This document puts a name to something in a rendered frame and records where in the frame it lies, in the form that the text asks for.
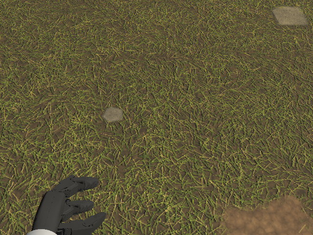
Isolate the left robot hand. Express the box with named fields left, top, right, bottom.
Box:
left=31, top=175, right=107, bottom=235

